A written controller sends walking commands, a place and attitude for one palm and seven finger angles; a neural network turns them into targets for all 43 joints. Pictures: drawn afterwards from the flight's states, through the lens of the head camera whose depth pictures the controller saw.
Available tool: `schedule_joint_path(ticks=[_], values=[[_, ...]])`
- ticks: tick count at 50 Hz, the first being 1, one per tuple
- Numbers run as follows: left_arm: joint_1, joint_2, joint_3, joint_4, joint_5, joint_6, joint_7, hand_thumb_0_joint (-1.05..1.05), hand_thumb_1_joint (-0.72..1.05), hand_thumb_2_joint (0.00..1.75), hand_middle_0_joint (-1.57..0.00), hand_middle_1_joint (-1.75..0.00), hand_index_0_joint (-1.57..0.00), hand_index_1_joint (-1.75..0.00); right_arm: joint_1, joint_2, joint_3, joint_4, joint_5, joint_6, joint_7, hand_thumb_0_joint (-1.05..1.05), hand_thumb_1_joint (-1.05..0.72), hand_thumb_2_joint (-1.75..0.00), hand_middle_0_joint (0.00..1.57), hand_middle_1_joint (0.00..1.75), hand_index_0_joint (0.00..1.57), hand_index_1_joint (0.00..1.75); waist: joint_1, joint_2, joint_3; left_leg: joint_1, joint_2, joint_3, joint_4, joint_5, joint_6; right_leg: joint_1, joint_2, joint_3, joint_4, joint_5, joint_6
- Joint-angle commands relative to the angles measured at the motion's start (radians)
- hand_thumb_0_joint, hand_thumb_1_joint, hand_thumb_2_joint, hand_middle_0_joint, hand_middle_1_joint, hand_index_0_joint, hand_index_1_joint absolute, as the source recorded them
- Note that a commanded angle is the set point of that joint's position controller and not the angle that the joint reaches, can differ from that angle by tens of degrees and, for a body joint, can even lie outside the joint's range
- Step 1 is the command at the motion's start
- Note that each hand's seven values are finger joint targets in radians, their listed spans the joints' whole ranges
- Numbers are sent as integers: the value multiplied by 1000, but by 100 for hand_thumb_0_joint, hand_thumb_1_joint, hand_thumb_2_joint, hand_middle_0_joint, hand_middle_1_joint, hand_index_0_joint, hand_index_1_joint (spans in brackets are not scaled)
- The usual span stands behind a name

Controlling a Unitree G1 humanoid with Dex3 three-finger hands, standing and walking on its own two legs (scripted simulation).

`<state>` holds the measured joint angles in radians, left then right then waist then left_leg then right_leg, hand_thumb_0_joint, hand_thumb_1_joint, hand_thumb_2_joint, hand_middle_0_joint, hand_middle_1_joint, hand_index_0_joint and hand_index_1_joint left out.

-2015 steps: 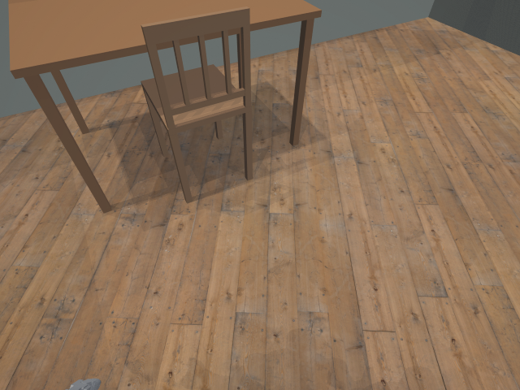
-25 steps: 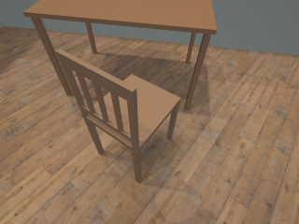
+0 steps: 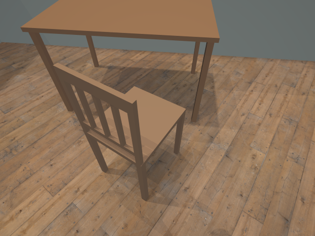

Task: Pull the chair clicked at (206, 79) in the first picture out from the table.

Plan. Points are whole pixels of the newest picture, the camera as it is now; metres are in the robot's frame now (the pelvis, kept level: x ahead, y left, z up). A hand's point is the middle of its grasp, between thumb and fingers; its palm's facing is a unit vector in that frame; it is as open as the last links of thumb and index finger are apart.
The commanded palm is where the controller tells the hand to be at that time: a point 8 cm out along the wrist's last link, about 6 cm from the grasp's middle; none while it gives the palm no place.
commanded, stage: let the arm hang, fingers relaxed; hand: left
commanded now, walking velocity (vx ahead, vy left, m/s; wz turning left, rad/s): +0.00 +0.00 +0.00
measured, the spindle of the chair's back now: (102, 116) +0.57 +0.26 -0.10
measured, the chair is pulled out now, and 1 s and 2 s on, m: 0.51 0.51 0.51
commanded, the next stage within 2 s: look to check the result in 0.06 s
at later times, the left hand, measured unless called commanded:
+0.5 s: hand out of the picture +0.00 +0.15 -0.17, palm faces +0.05 -0.98 -0.18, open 7.4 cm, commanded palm none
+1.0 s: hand out of the picture +0.00 +0.15 -0.17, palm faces +0.05 -0.98 -0.18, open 7.4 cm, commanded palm none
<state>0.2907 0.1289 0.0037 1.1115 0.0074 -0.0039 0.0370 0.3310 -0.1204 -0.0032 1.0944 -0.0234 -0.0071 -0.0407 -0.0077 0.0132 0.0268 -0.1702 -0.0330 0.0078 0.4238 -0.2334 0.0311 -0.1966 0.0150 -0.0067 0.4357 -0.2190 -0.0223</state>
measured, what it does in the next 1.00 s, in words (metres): stands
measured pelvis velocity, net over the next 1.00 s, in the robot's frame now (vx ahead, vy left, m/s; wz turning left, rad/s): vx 0.02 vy -0.01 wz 0.00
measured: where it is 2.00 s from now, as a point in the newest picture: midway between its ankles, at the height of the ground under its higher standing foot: outside the picture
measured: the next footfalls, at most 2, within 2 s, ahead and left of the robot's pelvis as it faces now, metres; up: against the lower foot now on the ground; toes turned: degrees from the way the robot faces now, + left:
none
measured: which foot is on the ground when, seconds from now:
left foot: down 0.00-1.00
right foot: down 0.00-1.00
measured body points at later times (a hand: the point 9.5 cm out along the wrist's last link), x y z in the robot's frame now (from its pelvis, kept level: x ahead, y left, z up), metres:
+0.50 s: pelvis +0.01 -0.01 +0.00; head +0.02 -0.02 +0.45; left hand -0.01 +0.20 -0.16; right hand -0.01 -0.21 -0.16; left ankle +0.00 +0.10 -0.74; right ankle +0.01 -0.11 -0.74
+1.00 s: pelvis +0.02 -0.01 +0.00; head +0.03 -0.02 +0.45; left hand +0.00 +0.20 -0.16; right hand -0.01 -0.22 -0.16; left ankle +0.00 +0.10 -0.74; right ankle +0.01 -0.11 -0.74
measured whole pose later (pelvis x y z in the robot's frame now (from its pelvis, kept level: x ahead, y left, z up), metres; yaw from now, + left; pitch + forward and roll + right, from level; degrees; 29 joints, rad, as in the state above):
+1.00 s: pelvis +0.02 -0.01 +0.00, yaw +0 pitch -1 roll +0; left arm 0.30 0.11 0.00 1.13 0.00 -0.01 0.04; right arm 0.32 -0.12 0.00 1.12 -0.02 -0.01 -0.05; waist -0.01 0.02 0.05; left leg -0.13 -0.02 0.00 0.40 -0.24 0.01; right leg -0.16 0.03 -0.02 0.41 -0.23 -0.04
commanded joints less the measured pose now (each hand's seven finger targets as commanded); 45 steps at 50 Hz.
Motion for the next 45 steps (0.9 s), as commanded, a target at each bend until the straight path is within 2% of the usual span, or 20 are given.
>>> schedule_joint_path(ticks=[1,2,7,14,16,23,26,32,34,40,45], values=[[79,90,18,-23,1,-11,1,0,90,90,-20,-30,-20,-30,87,-77,-10,-14,2,-10,-2,0,-90,-90,20,30,20,30,4,-8,59,-36,103,-96,-83,100,16,-11,-100,98,-90,50,-37],[75,89,17,-22,0,-11,1,0,90,90,-20,-30,-20,-30,87,-81,-8,-14,2,-10,-2,0,-90,-90,20,30,20,30,3,-22,60,-33,104,-99,-84,105,16,-10,-98,100,-88,53,-38],[72,89,16,-18,-1,-9,1,0,90,90,-20,-30,-20,-30,85,-84,-6,-8,3,-9,-4,0,-90,-90,20,30,20,30,2,-2,72,-27,107,-100,-92,104,14,-14,-97,97,-92,44,-37],[81,86,16,-10,-2,-12,2,0,90,90,-20,-30,-20,-30,84,-83,-6,-2,4,-10,-5,0,-90,-90,20,30,20,30,2,-14,51,-5,105,-92,-83,127,12,5,-102,100,-97,70,-38],[81,83,15,-8,-1,-12,3,0,90,90,-20,-30,-20,-30,83,-83,-6,-2,5,-7,-5,0,-90,-90,20,30,20,30,0,-25,66,-6,108,-92,-86,119,12,-9,-100,99,-102,56,-38],[85,80,15,-7,-2,-12,3,0,90,90,-20,-30,-20,-30,81,-80,-5,3,5,-7,-6,0,-90,-90,20,30,20,30,0,-4,75,-6,108,-86,-87,119,9,-6,-100,100,-106,64,-38],[88,79,16,-8,-2,-14,4,0,90,90,-20,-30,-20,-30,83,-77,-6,2,5,-7,-6,0,-90,-90,20,30,20,30,1,-23,71,-4,107,-88,-83,127,9,-1,-100,103,-107,71,-39],[89,76,15,-8,-2,-13,4,0,90,90,-20,-30,-20,-30,81,-77,-5,5,4,-6,-6,0,-90,-90,20,30,20,30,1,-11,80,-5,108,-87,-88,119,8,-9,-98,103,-108,60,-40],[88,80,17,-9,-3,-14,3,0,90,90,-20,-30,-20,-30,84,-79,-4,6,5,-9,-7,0,-90,-90,20,30,20,30,1,-3,62,2,110,-85,-87,134,7,7,-99,103,-103,79,-39],[93,75,15,-6,-3,-14,5,0,90,90,-20,-30,-20,-30,84,-77,-5,6,5,-6,-8,0,-90,-90,20,30,20,30,3,-30,71,-2,107,-88,-82,136,8,4,-97,98,-106,76,-40],[93,78,16,-6,-3,-14,4,0,90,90,-20,-30,-20,-30,79,-78,-4,8,6,-6,-9,0,-90,-90,20,30,20,30,4,-11,68,3,106,-85,-80,144,6,8,-99,99,-108,88,-40]])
